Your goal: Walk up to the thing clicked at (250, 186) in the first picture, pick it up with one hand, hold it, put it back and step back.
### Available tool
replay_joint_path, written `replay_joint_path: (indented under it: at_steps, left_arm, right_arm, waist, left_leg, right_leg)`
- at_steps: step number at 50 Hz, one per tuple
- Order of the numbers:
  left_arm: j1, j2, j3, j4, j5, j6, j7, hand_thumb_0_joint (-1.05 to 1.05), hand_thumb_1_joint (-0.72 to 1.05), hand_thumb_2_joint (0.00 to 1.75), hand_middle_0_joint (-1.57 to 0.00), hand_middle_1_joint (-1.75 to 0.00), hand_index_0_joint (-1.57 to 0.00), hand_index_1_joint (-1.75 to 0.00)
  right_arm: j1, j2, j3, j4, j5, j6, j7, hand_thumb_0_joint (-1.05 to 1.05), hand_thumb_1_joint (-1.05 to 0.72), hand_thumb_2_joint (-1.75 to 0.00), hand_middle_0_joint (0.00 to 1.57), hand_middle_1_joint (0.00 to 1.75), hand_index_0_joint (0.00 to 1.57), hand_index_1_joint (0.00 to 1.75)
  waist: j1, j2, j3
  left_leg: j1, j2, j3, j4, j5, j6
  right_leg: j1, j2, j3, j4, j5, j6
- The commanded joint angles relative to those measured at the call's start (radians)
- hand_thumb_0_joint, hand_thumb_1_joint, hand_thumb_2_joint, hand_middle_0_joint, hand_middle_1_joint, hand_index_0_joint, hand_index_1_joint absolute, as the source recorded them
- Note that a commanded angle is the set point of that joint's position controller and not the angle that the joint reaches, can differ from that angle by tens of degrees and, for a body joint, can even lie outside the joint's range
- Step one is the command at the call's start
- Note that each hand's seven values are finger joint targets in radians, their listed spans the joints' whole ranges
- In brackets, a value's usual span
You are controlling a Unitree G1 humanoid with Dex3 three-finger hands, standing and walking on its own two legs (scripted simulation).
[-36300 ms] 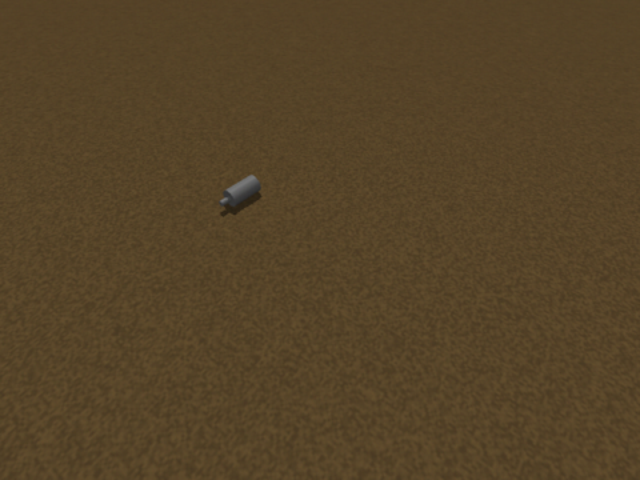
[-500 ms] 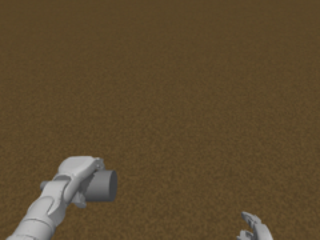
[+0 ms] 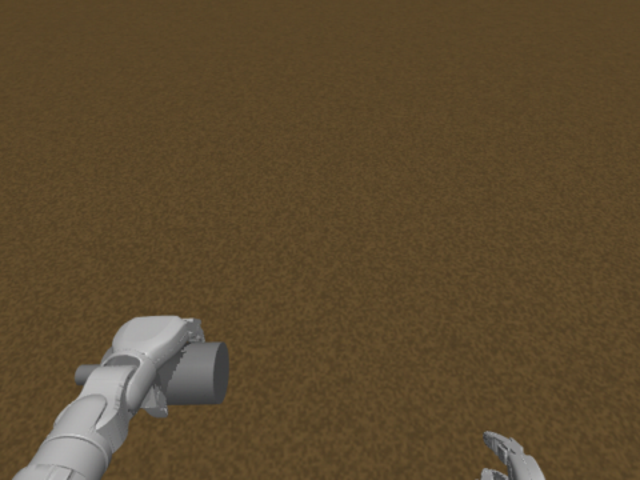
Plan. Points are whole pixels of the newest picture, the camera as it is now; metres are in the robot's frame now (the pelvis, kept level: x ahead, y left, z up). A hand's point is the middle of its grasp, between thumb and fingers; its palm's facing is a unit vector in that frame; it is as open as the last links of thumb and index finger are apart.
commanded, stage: crouch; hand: left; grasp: from above
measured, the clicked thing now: (151, 373) +0.30 +0.25 -0.08
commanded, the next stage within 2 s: lower in 1.80 s
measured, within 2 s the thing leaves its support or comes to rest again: neither
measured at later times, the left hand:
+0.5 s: hand (195, 385) +0.36 +0.24 -0.28, palm faces -0.40 +0.06 -0.91, open 11.1 cm
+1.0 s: hand (214, 403) +0.40 +0.26 -0.48, palm faces -0.44 +0.02 -0.90, open 11.1 cm
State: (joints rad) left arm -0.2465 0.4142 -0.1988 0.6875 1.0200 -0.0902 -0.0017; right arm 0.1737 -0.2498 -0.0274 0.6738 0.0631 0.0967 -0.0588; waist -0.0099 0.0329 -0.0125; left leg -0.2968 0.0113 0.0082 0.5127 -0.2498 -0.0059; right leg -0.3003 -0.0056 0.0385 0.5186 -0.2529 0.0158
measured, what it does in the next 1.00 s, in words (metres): lowers itself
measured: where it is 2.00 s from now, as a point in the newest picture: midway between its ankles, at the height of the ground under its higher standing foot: outside the picture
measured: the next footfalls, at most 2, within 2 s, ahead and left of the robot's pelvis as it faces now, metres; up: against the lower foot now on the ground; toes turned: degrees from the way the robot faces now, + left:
none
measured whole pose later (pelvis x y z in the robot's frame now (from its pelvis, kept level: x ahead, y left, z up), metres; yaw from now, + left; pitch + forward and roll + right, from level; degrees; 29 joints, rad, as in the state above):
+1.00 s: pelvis -0.07 +0.01 -0.33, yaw -3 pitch +39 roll -6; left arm -0.88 0.62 0.03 1.29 1.27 -0.19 0.35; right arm 0.18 -0.25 -0.02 0.72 -0.09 -0.04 0.08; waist -0.20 0.02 -0.17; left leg -2.05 -0.01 -0.09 2.04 -0.67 0.00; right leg -1.98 0.01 -0.04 1.98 -0.67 0.04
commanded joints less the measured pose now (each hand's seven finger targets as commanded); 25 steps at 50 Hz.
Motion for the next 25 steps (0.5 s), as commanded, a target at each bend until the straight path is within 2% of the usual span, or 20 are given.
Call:
replay_joint_path:
  at_steps: [1, 2, 4, 6, 8, 10, 13, 14, 17, 18, 19, 20, 21, 22, 23, 25]
  left_arm:
    - [-0.363, 0.198, 0.108, -0.071, 0.034, -0.030, 0.115, 0.00, 0.69, 0.87, -1.01, -0.78, -1.03, -0.76]
    - [-0.389, 0.194, 0.101, -0.035, 0.052, -0.034, 0.137, 0.00, 0.69, 0.86, -1.00, -0.80, -1.02, -0.78]
    - [-0.456, 0.196, 0.102, -0.008, 0.079, -0.044, 0.183, 0.00, 0.69, 0.82, -1.00, -0.79, -1.03, -0.76]
    - [-0.494, 0.183, 0.097, 0.052, 0.110, -0.055, 0.230, 0.00, 0.67, 0.86, -0.99, -0.81, -1.01, -0.79]
    - [-0.563, 0.200, 0.107, 0.089, 0.136, -0.066, 0.283, 0.00, 0.65, 0.84, -0.97, -0.82, -1.00, -0.79]
    - [-0.598, 0.190, 0.102, 0.156, 0.159, -0.063, 0.323, 0.00, 0.68, 0.83, -0.99, -0.81, -1.02, -0.78]
    - [-0.677, 0.228, 0.118, 0.239, 0.186, -0.046, 0.364, 0.00, 0.66, 0.86, -0.97, -0.84, -1.00, -0.81]
    - [-0.723, 0.243, 0.126, 0.243, 0.183, -0.040, 0.372, 0.00, 0.67, 0.82, -0.97, -0.84, -1.01, -0.80]
    - [-0.770, 0.241, 0.129, 0.337, 0.167, -0.021, 0.381, 0.00, 0.66, 0.83, -0.96, -0.82, -0.99, -0.78]
    - [-0.775, 0.272, 0.151, 0.330, 0.163, -0.016, 0.383, 0.00, 0.66, 0.83, -0.96, -0.81, -1.00, -0.78]
    - [-0.774, 0.266, 0.146, 0.337, 0.159, -0.013, 0.380, 0.00, 0.66, 0.83, -0.96, -0.82, -1.00, -0.78]
    - [-0.781, 0.280, 0.153, 0.332, 0.161, -0.009, 0.376, 0.00, 0.66, 0.85, -0.96, -0.81, -0.99, -0.78]
    - [-0.796, 0.276, 0.153, 0.342, 0.160, -0.005, 0.373, 0.00, 0.66, 0.84, -0.96, -0.80, -0.99, -0.77]
    - [-0.804, 0.305, 0.171, 0.337, 0.162, -0.002, 0.372, 0.00, 0.68, 0.83, -0.98, -0.79, -1.01, -0.76]
    - [-0.823, 0.318, 0.181, 0.322, 0.161, -0.002, 0.370, 0.00, 0.69, 0.82, -0.99, -0.79, -1.02, -0.76]
    - [-0.839, 0.315, 0.182, 0.352, 0.159, -0.003, 0.358, 0.00, 0.68, 0.82, -0.98, -0.80, -1.02, -0.76]
  right_arm:
    - [-0.046, -0.134, -0.048, -0.097, -0.023, -0.030, -0.004, 0.00, -0.89, -0.90, 0.20, 0.30, 0.20, 0.30]
    - [-0.039, -0.137, -0.049, -0.090, -0.028, -0.029, 0.000, 0.00, -0.90, -0.90, 0.20, 0.30, 0.20, 0.30]
    - [-0.006, -0.145, -0.061, -0.071, -0.038, -0.033, 0.007, 0.00, -0.90, -0.90, 0.20, 0.30, 0.20, 0.30]
    - [0.024, -0.144, -0.071, -0.065, -0.050, -0.037, 0.017, 0.00, -0.90, -0.90, 0.20, 0.30, 0.20, 0.30]
    - [0.051, -0.152, -0.080, -0.063, -0.060, -0.041, 0.026, 0.00, -0.90, -0.90, 0.20, 0.30, 0.20, 0.30]
    - [0.072, -0.157, -0.085, -0.064, -0.065, -0.044, 0.035, 0.00, -0.90, -0.90, 0.20, 0.30, 0.20, 0.30]
    - [0.097, -0.170, -0.092, -0.056, -0.071, -0.049, 0.036, 0.00, -0.90, -0.90, 0.20, 0.30, 0.20, 0.30]
    - [0.106, -0.173, -0.095, -0.050, -0.074, -0.054, 0.035, 0.00, -0.90, -0.90, 0.20, 0.30, 0.20, 0.30]
    - [0.127, -0.180, -0.098, -0.030, -0.085, -0.074, 0.030, 0.00, -0.90, -0.90, 0.20, 0.30, 0.20, 0.30]
    - [0.141, -0.185, -0.102, -0.028, -0.087, -0.080, 0.028, 0.00, -0.90, -0.90, 0.20, 0.30, 0.20, 0.30]
    - [0.141, -0.184, -0.103, -0.030, -0.089, -0.085, 0.027, 0.00, -0.90, -0.90, 0.20, 0.30, 0.20, 0.30]
    - [0.152, -0.185, -0.104, -0.030, -0.090, -0.088, 0.027, 0.00, -0.90, -0.90, 0.20, 0.30, 0.20, 0.30]
    - [0.158, -0.187, -0.104, -0.026, -0.093, -0.090, 0.026, 0.00, -0.89, -0.90, 0.20, 0.30, 0.20, 0.30]
    - [0.161, -0.188, -0.107, -0.022, -0.096, -0.093, 0.024, 0.00, -0.90, -0.90, 0.20, 0.30, 0.20, 0.30]
    - [0.161, -0.186, -0.107, -0.024, -0.098, -0.096, 0.024, 0.00, -0.89, -0.90, 0.20, 0.30, 0.20, 0.30]
    - [0.172, -0.185, -0.104, -0.016, -0.103, -0.101, 0.025, 0.00, -0.90, -0.90, 0.20, 0.30, 0.20, 0.30]
  waist:
    - [-0.022, -0.044, -0.196]
    - [-0.036, -0.053, -0.204]
    - [-0.047, -0.026, -0.280]
    - [-0.056, -0.001, -0.342]
    - [-0.065, 0.005, -0.413]
    - [-0.078, 0.018, -0.450]
    - [-0.083, 0.050, -0.498]
    - [-0.087, 0.056, -0.534]
    - [-0.111, 0.072, -0.574]
    - [-0.093, 0.081, -0.622]
    - [-0.102, 0.087, -0.655]
    - [-0.097, 0.091, -0.698]
    - [-0.110, 0.085, -0.716]
    - [-0.099, 0.094, -0.742]
    - [-0.107, 0.111, -0.768]
    - [-0.128, 0.099, -0.746]
  left_leg:
    - [0.009, -0.035, 0.019, 0.050, 0.158, 0.015]
    - [-0.023, -0.035, 0.017, 0.087, 0.145, 0.014]
    - [-0.087, -0.033, 0.019, 0.181, 0.134, 0.011]
    - [-0.181, -0.031, 0.015, 0.297, 0.122, 0.005]
    - [-0.281, -0.026, 0.012, 0.408, 0.094, 0.009]
    - [-0.392, -0.026, 0.013, 0.490, 0.060, 0.012]
    - [-0.523, -0.031, 0.010, 0.572, -0.022, 0.010]
    - [-0.542, -0.031, 0.005, 0.600, -0.044, 0.012]
    - [-0.647, -0.019, -0.027, 0.688, -0.086, 0.013]
    - [-0.653, -0.016, -0.035, 0.712, -0.090, 0.012]
    - [-0.686, -0.016, -0.040, 0.740, -0.093, 0.012]
    - [-0.712, -0.020, -0.033, 0.775, -0.090, 0.016]
    - [-0.754, -0.019, -0.037, 0.804, -0.093, 0.017]
    - [-0.775, -0.019, -0.032, 0.835, -0.093, 0.018]
    - [-0.793, -0.020, -0.037, 0.853, -0.108, 0.017]
    - [-0.871, -0.018, -0.044, 0.893, -0.158, 0.019]
  right_leg:
    - [-0.090, 0.026, -0.029, 0.011, 0.136, -0.022]
    - [-0.133, 0.026, -0.030, 0.043, 0.128, -0.021]
    - [-0.204, 0.026, -0.028, 0.126, 0.126, -0.023]
    - [-0.309, 0.027, -0.030, 0.235, 0.114, -0.027]
    - [-0.414, 0.031, -0.030, 0.334, 0.088, -0.029]
    - [-0.501, 0.032, -0.032, 0.414, 0.055, -0.033]
    - [-0.617, 0.039, -0.045, 0.506, -0.020, -0.038]
    - [-0.647, 0.041, -0.050, 0.535, -0.041, -0.040]
    - [-0.792, 0.041, -0.062, 0.646, -0.082, -0.044]
    - [-0.816, 0.041, -0.066, 0.679, -0.091, -0.047]
    - [-0.838, 0.040, -0.070, 0.716, -0.097, -0.049]
    - [-0.842, 0.039, -0.069, 0.741, -0.095, -0.050]
    - [-0.867, 0.040, -0.074, 0.779, -0.095, -0.051]
    - [-0.891, 0.039, -0.073, 0.803, -0.097, -0.052]
    - [-0.912, 0.040, -0.075, 0.831, -0.110, -0.054]
    - [-0.973, 0.039, -0.081, 0.870, -0.149, -0.053]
